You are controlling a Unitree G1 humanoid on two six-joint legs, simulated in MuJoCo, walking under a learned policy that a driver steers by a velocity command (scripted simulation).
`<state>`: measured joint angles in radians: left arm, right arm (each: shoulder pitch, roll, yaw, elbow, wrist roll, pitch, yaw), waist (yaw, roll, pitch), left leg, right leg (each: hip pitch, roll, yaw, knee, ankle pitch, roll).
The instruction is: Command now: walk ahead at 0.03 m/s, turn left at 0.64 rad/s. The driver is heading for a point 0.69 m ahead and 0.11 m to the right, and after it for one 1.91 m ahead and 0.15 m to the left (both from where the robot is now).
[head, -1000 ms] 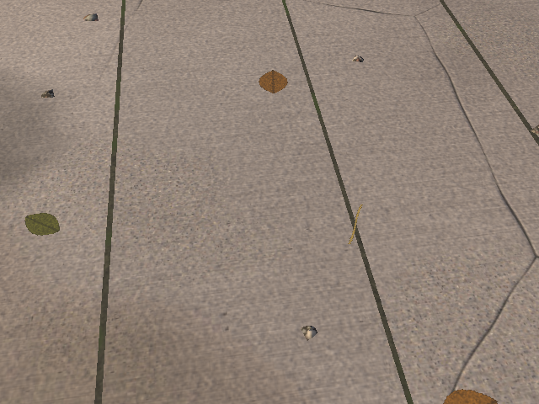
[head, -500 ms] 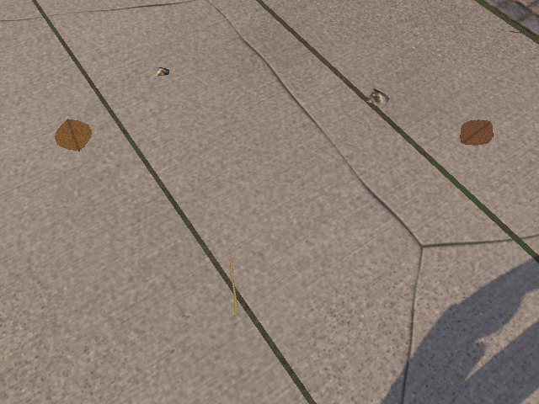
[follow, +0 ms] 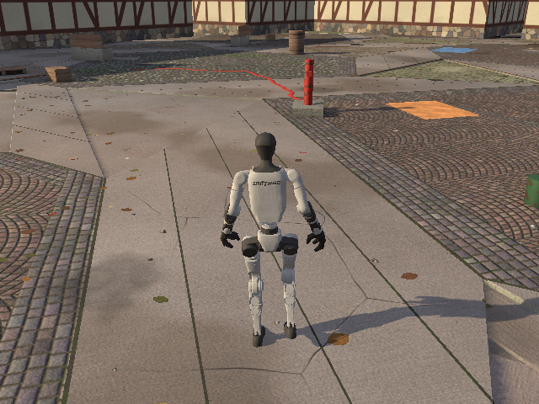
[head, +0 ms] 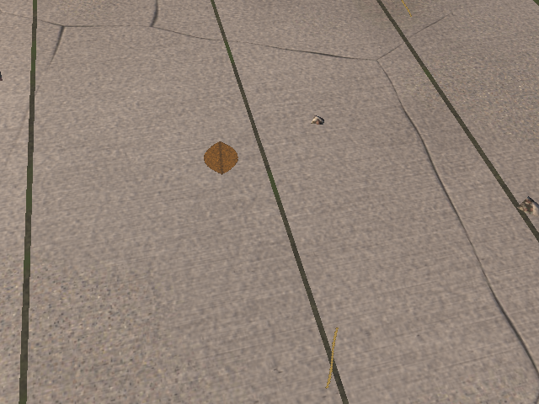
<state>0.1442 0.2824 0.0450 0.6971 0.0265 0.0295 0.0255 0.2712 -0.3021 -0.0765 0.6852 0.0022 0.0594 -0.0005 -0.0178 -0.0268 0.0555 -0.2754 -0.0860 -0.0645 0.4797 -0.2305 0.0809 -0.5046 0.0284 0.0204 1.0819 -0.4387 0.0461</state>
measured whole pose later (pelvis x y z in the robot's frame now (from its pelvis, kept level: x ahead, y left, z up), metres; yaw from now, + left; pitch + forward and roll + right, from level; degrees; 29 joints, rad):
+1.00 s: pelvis +0.12 -0.03 +0.00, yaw +7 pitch +2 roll +0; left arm 0.29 0.29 0.05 0.80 0.04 -0.08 -0.01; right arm 0.27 -0.29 -0.05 0.84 -0.02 -0.04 0.02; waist 0.02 0.02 -0.02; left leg -0.35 -0.02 -0.04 0.96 -0.35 0.08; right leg -0.11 0.06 -0.01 0.40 -0.33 -0.07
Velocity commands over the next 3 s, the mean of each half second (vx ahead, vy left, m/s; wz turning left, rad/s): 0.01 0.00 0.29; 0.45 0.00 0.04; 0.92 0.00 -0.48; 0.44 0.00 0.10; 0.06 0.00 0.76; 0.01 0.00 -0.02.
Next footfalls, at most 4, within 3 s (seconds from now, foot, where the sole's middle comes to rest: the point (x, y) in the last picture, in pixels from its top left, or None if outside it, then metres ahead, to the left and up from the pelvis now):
0.34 right None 0.09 -0.12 -0.78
1.28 left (195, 381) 0.49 0.16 -0.78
1.72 right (297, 253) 0.86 -0.10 -0.78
2.18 left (225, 231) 0.93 0.11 -0.78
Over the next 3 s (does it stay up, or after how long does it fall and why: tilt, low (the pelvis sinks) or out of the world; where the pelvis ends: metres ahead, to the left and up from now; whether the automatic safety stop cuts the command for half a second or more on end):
stays up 0.85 -0.01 0.00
